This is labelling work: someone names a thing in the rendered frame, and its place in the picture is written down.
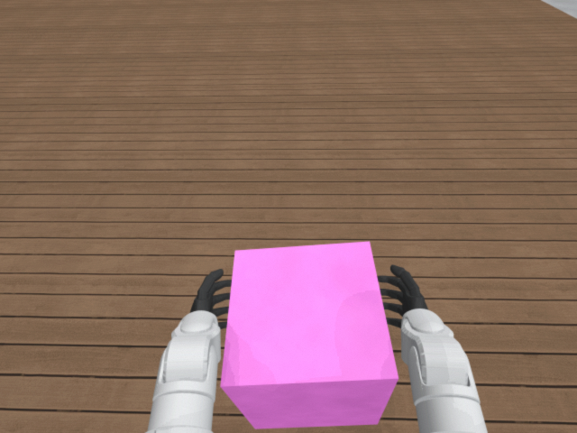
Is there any right robot hand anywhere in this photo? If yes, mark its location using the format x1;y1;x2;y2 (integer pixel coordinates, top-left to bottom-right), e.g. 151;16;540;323
378;265;428;328

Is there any right robot forearm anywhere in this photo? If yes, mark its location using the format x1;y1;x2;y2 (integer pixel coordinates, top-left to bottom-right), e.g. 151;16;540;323
401;309;488;433

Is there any left robot forearm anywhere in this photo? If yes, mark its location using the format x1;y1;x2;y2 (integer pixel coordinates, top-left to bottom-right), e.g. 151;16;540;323
145;310;221;433

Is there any carton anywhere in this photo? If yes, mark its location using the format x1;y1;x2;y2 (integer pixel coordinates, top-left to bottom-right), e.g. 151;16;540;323
220;242;398;429

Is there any left robot hand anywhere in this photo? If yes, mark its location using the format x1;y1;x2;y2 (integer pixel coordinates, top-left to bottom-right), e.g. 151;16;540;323
190;269;232;329

